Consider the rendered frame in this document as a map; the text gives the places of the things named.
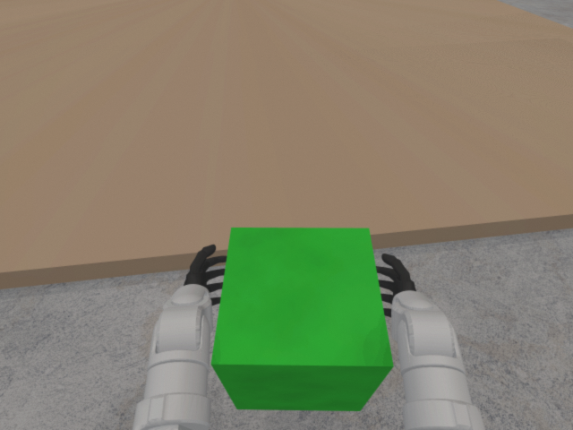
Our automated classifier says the carton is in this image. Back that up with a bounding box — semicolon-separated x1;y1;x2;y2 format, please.
211;228;393;411

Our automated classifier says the robot right forearm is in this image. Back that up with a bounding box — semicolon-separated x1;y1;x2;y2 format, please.
391;290;485;430

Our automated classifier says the right robot hand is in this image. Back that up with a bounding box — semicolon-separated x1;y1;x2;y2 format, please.
376;254;416;317

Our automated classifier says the robot left forearm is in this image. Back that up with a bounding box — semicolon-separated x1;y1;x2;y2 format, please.
133;284;213;430

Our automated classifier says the left robot hand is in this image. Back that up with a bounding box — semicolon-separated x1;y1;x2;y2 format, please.
184;245;227;305

